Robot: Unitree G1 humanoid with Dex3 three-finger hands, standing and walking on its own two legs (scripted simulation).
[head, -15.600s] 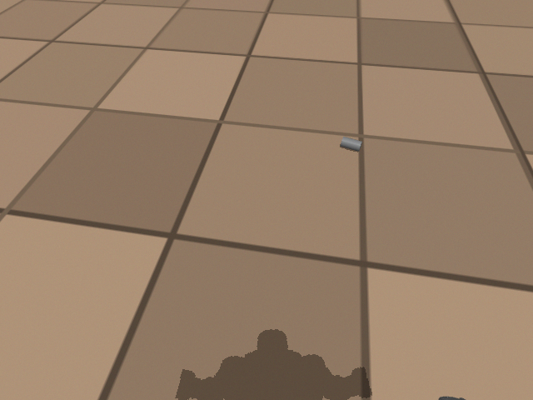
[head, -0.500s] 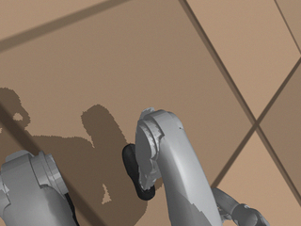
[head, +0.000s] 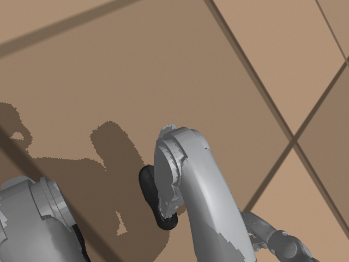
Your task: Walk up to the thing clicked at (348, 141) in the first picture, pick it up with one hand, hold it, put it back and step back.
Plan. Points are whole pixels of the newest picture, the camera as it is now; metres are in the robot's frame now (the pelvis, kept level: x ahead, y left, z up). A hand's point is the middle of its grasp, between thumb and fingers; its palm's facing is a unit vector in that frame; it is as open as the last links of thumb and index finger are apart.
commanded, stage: close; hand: left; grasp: from above
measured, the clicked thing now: out of the picture +0.44 +0.32 -0.27
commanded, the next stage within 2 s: settle in 0.36 s
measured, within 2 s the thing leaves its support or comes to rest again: leaves its support in 0.78 s
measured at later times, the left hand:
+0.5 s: hand out of the picture +0.42 +0.32 -0.25, palm faces -0.44 -0.15 -0.89, open 8.6 cm
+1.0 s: hand out of the picture +0.42 +0.33 -0.20, palm faces -0.40 -0.13 -0.91, open 8.6 cm
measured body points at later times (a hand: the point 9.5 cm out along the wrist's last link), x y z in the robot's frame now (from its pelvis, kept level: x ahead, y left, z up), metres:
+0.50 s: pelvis +0.00 +0.00 +0.00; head +0.26 +0.14 +0.34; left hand +0.44 +0.32 -0.20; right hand +0.07 -0.24 -0.06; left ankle +0.06 +0.13 -0.26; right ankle +0.12 -0.13 -0.26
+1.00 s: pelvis +0.01 +0.00 +0.01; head +0.24 +0.12 +0.38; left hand +0.44 +0.34 -0.14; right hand +0.08 -0.26 -0.07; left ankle +0.06 +0.13 -0.26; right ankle +0.12 -0.13 -0.26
